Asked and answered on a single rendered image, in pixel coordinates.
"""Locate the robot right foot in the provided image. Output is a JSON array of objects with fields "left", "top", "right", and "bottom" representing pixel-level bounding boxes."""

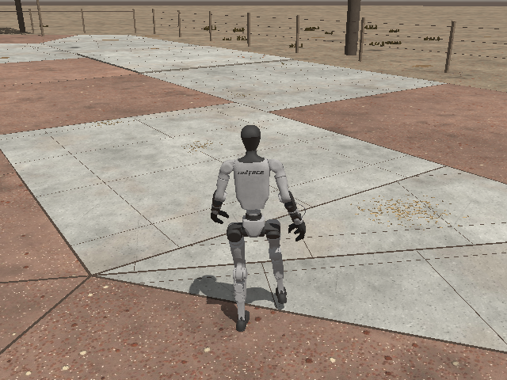
[{"left": 276, "top": 287, "right": 287, "bottom": 304}]

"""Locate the robot right upper arm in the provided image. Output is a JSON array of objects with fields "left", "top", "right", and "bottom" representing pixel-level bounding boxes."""
[{"left": 268, "top": 159, "right": 291, "bottom": 203}]

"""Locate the left robot forearm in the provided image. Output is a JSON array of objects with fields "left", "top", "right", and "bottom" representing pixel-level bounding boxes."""
[{"left": 211, "top": 190, "right": 223, "bottom": 215}]

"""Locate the robot left upper arm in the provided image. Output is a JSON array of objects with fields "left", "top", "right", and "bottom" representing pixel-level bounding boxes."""
[{"left": 214, "top": 159, "right": 235, "bottom": 202}]

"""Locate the left robot hand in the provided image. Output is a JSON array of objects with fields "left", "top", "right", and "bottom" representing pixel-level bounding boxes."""
[{"left": 211, "top": 211, "right": 229, "bottom": 224}]

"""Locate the right robot forearm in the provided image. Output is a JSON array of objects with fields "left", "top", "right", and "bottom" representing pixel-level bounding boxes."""
[{"left": 284, "top": 191, "right": 303, "bottom": 225}]

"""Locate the left robot shin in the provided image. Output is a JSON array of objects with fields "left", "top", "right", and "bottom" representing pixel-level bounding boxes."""
[{"left": 233, "top": 268, "right": 246, "bottom": 321}]

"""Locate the right robot hand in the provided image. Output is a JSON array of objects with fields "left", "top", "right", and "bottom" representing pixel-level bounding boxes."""
[{"left": 288, "top": 221, "right": 306, "bottom": 241}]

